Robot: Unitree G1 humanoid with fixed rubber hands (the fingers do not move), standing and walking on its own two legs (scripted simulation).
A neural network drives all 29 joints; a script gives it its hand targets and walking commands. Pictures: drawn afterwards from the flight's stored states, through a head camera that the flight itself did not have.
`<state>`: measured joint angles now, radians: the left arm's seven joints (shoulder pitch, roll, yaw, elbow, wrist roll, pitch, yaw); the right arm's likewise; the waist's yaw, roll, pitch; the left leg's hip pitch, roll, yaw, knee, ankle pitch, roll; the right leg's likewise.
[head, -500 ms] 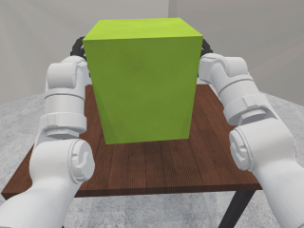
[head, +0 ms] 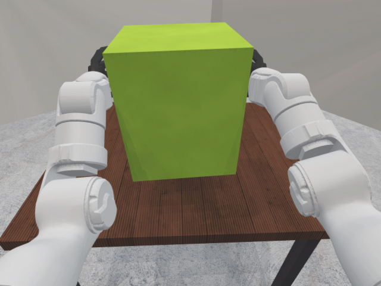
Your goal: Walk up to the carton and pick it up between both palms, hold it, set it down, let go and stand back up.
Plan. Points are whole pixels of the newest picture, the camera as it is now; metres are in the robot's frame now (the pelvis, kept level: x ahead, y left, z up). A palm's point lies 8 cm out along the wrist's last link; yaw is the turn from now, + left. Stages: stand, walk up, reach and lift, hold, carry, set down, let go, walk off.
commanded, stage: hold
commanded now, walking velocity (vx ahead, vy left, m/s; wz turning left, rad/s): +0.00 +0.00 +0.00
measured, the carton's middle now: (180, 100) +0.40 +0.01 +0.27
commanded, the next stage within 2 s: none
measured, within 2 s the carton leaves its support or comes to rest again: neither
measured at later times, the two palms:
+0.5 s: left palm (95, 81) +0.38 +0.16 +0.32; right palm (256, 79) +0.38 -0.14 +0.32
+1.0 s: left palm (97, 79) +0.39 +0.16 +0.32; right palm (258, 79) +0.38 -0.14 +0.32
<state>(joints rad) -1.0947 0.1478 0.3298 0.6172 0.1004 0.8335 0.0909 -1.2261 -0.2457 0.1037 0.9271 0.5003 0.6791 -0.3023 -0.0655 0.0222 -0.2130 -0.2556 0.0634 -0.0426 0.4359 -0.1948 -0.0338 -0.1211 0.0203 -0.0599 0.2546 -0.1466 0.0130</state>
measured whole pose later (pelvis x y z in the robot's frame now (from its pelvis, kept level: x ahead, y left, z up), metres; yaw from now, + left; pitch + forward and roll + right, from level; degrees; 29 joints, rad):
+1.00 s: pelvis -0.01 +0.00 +0.00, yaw +0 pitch +1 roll -2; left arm -1.15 0.16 0.35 0.69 0.12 0.83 0.09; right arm -1.27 -0.24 0.07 1.00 0.48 0.68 -0.29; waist -0.05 0.02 -0.22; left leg -0.25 0.06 -0.04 0.42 -0.18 -0.03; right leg -0.13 0.02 -0.05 0.27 -0.15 0.01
